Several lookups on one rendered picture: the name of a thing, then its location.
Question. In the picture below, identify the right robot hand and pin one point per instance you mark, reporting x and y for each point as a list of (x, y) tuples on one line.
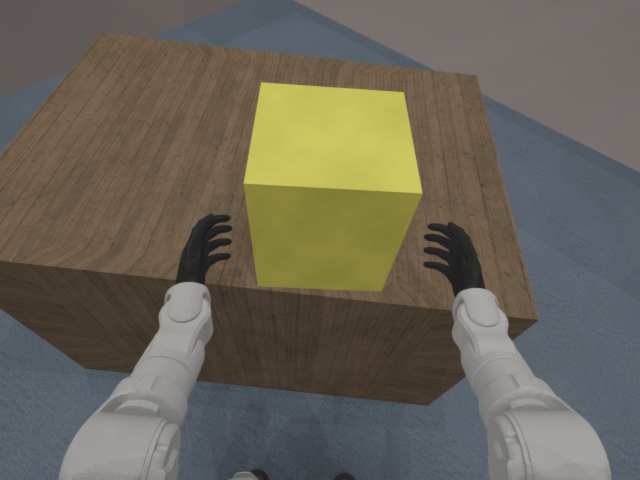
[(464, 270)]

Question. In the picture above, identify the carton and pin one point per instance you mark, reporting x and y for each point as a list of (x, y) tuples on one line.
[(331, 186)]

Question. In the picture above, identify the right robot forearm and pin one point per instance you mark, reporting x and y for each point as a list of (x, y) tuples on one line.
[(497, 373)]

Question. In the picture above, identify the pedestal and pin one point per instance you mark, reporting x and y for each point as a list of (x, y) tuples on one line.
[(143, 137)]

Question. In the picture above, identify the left robot forearm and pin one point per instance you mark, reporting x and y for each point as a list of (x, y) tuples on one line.
[(166, 373)]

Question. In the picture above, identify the left robot upper arm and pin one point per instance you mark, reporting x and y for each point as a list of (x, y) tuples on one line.
[(114, 446)]

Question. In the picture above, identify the right robot upper arm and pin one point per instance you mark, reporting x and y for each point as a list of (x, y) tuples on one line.
[(543, 445)]

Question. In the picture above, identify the left robot hand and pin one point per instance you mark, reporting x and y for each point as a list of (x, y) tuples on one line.
[(194, 261)]

